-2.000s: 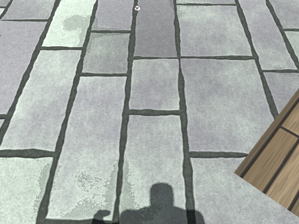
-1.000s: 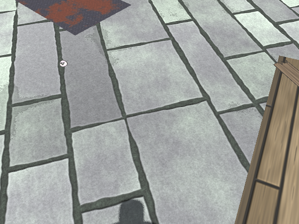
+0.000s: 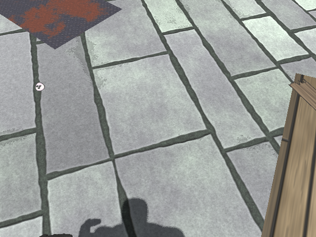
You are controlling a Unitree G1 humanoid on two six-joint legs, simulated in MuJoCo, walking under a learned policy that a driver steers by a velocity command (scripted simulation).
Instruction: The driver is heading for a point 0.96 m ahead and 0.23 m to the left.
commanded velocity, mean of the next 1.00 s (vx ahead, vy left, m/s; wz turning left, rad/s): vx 0.48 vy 0.00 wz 0.02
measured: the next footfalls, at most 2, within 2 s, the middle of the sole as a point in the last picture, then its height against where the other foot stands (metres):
left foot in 0.50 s outside the picture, level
right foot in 1.02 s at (177, 172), level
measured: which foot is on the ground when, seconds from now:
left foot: up 0.00-0.48, down 0.50-1.00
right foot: down 0.00-0.52, up 0.54-1.00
